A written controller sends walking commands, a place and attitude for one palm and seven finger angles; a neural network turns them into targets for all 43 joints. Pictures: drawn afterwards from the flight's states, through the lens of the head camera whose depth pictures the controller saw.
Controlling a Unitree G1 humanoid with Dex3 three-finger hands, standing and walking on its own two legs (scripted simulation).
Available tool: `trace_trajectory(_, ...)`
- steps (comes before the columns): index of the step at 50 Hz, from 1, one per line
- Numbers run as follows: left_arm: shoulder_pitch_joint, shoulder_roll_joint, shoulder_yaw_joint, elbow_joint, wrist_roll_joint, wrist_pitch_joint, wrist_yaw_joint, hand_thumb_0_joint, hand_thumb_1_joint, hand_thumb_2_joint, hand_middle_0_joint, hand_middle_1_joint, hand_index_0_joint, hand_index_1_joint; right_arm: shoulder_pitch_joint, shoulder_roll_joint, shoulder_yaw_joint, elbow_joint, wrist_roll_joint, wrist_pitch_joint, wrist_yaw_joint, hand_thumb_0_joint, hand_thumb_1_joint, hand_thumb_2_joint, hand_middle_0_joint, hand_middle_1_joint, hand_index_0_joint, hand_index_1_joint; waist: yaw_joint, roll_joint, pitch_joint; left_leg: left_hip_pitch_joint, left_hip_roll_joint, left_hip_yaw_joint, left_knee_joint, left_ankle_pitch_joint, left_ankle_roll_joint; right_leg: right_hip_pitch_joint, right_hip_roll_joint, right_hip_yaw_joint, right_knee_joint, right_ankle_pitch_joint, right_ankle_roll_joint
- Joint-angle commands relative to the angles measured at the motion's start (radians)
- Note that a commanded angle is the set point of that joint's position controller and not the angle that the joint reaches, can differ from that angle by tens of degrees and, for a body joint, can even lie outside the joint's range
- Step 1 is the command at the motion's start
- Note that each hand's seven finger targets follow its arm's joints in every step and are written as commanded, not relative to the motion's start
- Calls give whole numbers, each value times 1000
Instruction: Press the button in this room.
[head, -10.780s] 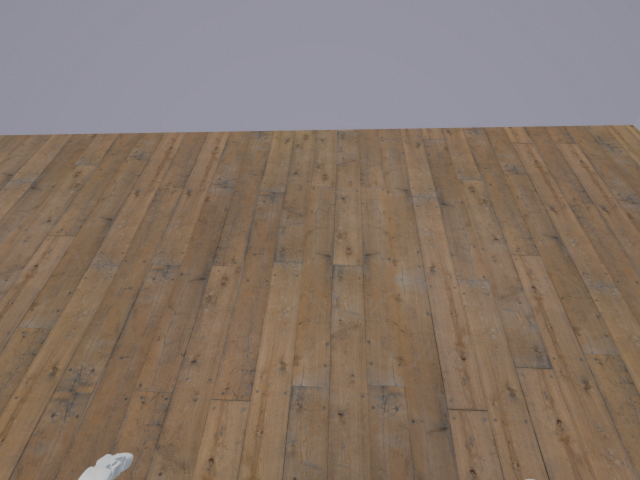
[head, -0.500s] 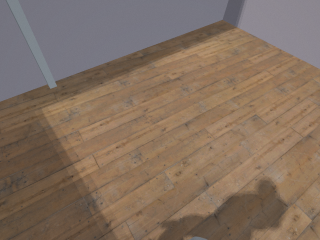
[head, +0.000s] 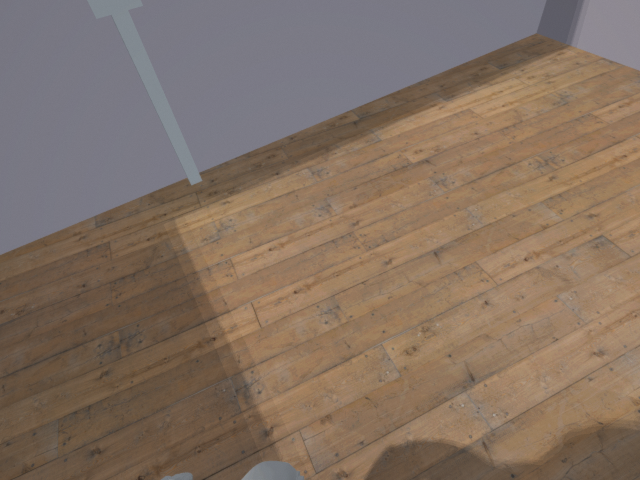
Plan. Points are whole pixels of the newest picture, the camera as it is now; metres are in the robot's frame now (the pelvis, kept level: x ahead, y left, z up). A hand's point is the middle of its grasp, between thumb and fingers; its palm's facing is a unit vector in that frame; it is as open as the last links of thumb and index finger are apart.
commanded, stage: turn or walk to find it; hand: left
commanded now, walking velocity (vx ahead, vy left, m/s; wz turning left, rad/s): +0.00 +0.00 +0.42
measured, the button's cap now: out of the picture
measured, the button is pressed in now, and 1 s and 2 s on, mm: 0 0 0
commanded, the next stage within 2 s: stand and wait in 0.04 s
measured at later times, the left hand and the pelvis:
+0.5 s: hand out of the picture -0.08 +0.22 -0.18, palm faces +0.20 -0.96 -0.20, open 7.4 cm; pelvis -0.03 +0.03 +0.00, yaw +6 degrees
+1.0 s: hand out of the picture -0.08 +0.19 -0.16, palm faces +0.33 -0.91 -0.27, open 7.4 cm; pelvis -0.08 -0.01 +0.00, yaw +19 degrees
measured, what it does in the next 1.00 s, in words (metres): steps on the spot, turning left: left foot, then right foot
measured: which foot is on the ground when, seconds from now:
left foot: up 0.00-0.34, down 0.36-0.76, up 0.78-1.00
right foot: down 0.00-0.38, up 0.40-0.72, down 0.74-1.00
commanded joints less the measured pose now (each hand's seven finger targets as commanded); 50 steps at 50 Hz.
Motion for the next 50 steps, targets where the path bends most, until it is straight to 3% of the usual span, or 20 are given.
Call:
trace_trajectory(1,11,179,45,-61,-1,-34,15,0,900,900,-200,-300,-200,-300,22,-53,-10,-42,0,-16,3,0,-900,-900,200,300,200,300,20,-225,-12,-80,56,1,93,62,-33,43,-223,138,-251,156,-37)
trace_trajectory(12,165,221,47,54,18,-31,13,0,900,900,-200,-300,-200,-300,-85,4,38,-33,16,-44,-17,0,-900,-900,200,300,200,300,95,-251,-83,117,62,97,-403,-91,-17,149,-261,165,-166,479,-115)
trace_trajectory(15,127,211,41,79,8,-27,13,0,900,900,-200,-300,-200,-300,-10,11,48,4,19,-59,-25,0,-900,-900,200,300,200,300,47,-239,-110,285,51,123,-636,70,-4,88,-218,134,-120,414,-71)
trace_trajectory(16,103,198,38,88,1,-24,14,0,900,900,-200,-300,-200,-300,25,4,47,24,21,-67,-24,0,-900,-900,200,300,200,300,23,-211,-111,381,65,117,-743,188,4,28,-194,111,-85,330,-33)
trace_trajectory(17,120,157,26,86,-7,-18,13,0,900,900,-200,-300,-200,-300,37,-35,44,30,18,-80,-28,0,-900,-900,200,300,200,300,21,-86,-121,469,137,42,-801,258,27,-55,-137,75,-15,220,11)
trace_trajectory(18,133,115,15,77,-12,-11,9,0,900,900,-200,-300,-200,-300,21,-98,34,22,11,-84,-32,0,-900,-900,200,300,200,300,28,97,-98,462,287,-138,-822,354,92,-153,-61,18,64,34,62)
trace_trajectory(19,114,98,8,76,-9,-3,8,0,900,900,-200,-300,-200,-300,-14,-124,32,10,8,-76,-35,0,-900,-900,200,300,200,300,30,161,-40,368,375,-196,-876,381,167,-166,-34,9,162,-182,82)
trace_trajectory(20,93,104,8,74,-5,2,6,0,900,900,-200,-300,-200,-300,-35,-117,35,12,3,-73,-43,0,-900,-900,200,300,200,300,28,120,3,320,375,-177,-883,421,196,-169,-32,40,240,-221,84)
trace_trajectory(21,73,111,12,92,-2,14,6,0,900,900,-200,-300,-200,-300,-55,-98,42,18,4,-77,-50,0,-900,-900,200,300,200,300,28,216,18,277,346,-169,-900,450,194,-163,-45,64,310,-234,86)
trace_trajectory(24,90,117,17,110,-2,15,-1,0,900,900,-200,-300,-200,-300,-85,-84,45,14,7,-77,-54,0,-900,-900,200,300,200,300,42,130,12,336,295,-113,-830,620,196,-203,-30,81,369,-187,96)
trace_trajectory(27,61,108,21,97,-3,10,-3,0,900,900,-200,-300,-200,-300,-51,-101,26,12,6,-77,-51,0,-900,-900,200,300,200,300,22,69,-28,388,285,-120,-801,679,201,-214,-19,78,351,-191,112)
trace_trajectory(32,51,107,25,70,-7,6,3,0,900,900,-200,-300,-200,-300,-54,-116,11,-6,1,-67,-41,0,-900,-900,200,300,200,300,21,108,-59,348,261,-172,-776,617,196,-134,8,68,206,-167,111)
trace_trajectory(35,119,118,31,79,-8,-6,5,0,900,900,-200,-300,-200,-300,-84,-113,6,-25,7,-62,-36,0,-900,-900,200,300,200,300,60,84,-89,252,211,-175,-707,506,152,33,19,54,-32,24,109)
trace_trajectory(36,148,148,36,82,-3,-15,9,0,900,900,-200,-300,-200,-300,-86,-92,5,-34,13,-63,-30,0,-900,-900,200,300,200,300,74,6,-112,176,165,-150,-647,398,111,141,-24,93,-141,111,98)
trace_trajectory(37,164,222,53,80,10,-23,15,0,900,900,-200,-300,-200,-300,-78,-34,13,-52,20,-64,-25,0,-900,-900,200,300,200,300,78,-212,-124,13,60,-26,-494,163,49,251,-212,270,-196,163,43)
trace_trajectory(38,169,287,65,61,13,-21,16,0,900,900,-200,-300,-200,-300,-123,-19,14,-87,16,-56,-25,0,-900,-900,200,300,200,300,106,-363,-68,-70,-16,38,-288,-184,13,179,-390,424,-245,256,-74)
trace_trajectory(39,142,266,62,45,7,-19,17,0,900,900,-200,-300,-200,-300,-127,-59,0,-79,9,-41,-23,0,-900,-900,200,300,200,300,96,-278,-56,-45,21,-22,-117,-188,19,69,-397,387,-262,183,-119)
trace_trajectory(40,72,242,67,24,6,-20,20,0,900,900,-200,-300,-200,-300,-95,-63,-7,-61,4,-29,-18,0,-900,-900,200,300,200,300,64,-319,-13,-57,41,-46,-26,-143,21,-7,-355,345,-293,63,-109)
trace_trajectory(43,-24,195,47,-18,5,-20,14,0,900,900,-200,-300,-200,-300,-28,-44,-7,-22,1,-17,-2,0,-900,-900,200,300,200,300,12,-210,35,-32,58,5,87,-10,2,-75,-256,178,-268,44,-51)
trace_trajectory(50,56,231,58,-10,13,-20,17,0,900,900,-200,-300,-200,-300,-75,-30,6,-47,5,-21,2,0,-900,-900,200,300,200,300,63,-228,-2,-12,88,76,-135,-57,-29,43,-287,122,-238,101,-80)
